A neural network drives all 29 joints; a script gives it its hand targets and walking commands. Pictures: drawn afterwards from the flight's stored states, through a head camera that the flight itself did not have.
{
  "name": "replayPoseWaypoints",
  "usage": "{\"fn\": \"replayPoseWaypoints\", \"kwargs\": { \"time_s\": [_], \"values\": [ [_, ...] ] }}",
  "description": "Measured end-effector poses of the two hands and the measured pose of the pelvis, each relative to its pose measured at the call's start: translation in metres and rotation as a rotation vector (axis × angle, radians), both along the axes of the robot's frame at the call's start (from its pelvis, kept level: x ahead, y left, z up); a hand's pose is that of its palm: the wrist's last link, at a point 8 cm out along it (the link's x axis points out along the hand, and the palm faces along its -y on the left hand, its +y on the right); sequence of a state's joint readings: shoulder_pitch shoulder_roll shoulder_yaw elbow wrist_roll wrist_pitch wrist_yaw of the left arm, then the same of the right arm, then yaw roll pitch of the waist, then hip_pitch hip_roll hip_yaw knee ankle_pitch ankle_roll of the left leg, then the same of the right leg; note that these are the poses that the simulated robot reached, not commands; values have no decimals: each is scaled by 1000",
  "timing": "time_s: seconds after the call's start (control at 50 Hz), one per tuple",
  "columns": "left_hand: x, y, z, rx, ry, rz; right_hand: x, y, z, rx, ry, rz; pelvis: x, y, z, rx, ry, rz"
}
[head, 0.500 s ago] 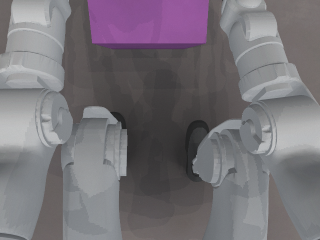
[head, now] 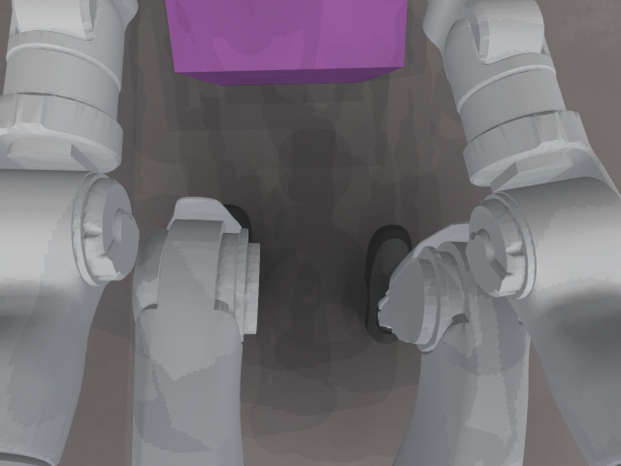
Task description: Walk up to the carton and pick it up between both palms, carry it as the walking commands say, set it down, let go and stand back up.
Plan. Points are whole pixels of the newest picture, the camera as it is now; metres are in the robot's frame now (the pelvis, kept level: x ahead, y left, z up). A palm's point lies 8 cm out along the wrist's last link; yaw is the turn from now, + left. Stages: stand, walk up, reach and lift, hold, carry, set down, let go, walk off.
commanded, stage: reach and lift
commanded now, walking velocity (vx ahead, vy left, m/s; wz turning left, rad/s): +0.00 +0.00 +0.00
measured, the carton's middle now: out of the picture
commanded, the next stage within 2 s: none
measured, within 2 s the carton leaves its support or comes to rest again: neither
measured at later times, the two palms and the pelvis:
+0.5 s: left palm out of the picture +0.55 +0.22 -0.11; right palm out of the picture +0.56 -0.05 -0.10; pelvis -0.01 +0.01 +0.03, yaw +1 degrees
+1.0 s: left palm out of the picture +0.53 +0.22 -0.05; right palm out of the picture +0.54 -0.05 -0.05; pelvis -0.02 -0.01 +0.06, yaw +2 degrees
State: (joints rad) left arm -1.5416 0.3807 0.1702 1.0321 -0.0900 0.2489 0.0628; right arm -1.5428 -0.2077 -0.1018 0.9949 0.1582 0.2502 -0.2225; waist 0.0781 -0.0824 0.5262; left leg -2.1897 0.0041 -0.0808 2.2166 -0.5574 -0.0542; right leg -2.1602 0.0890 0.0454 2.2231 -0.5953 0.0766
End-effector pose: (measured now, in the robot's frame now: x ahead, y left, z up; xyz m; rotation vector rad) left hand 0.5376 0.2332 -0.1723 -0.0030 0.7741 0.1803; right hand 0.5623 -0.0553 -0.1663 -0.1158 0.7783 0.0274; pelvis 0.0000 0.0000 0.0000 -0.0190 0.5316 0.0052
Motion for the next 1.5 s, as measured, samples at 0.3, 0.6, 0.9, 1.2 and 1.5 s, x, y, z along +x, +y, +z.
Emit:
{"fn": "replayPoseWaypoints", "kwargs": {
  "time_s": [0.3,0.6,0.9,1.2,1.5],
  "values": [
    [9,6,47,79,-39,76,-6,16,40,20,-62,-58,-5,5,23,-38,-20,45],
    [15,-13,78,95,-82,74,-1,3,73,-36,-110,-135,-7,4,39,-35,-31,38],
    [-16,-9,99,58,-64,143,-25,10,96,-38,-80,-130,-16,-10,60,-10,-55,51],
    [-9,-8,154,77,-117,119,-23,12,150,-48,-132,-151,-24,-2,82,-20,-95,55],
    [-31,-28,182,48,-108,129,-41,-8,187,-64,-129,-158,-34,-4,104,-27,-148,70]
  ]
}}
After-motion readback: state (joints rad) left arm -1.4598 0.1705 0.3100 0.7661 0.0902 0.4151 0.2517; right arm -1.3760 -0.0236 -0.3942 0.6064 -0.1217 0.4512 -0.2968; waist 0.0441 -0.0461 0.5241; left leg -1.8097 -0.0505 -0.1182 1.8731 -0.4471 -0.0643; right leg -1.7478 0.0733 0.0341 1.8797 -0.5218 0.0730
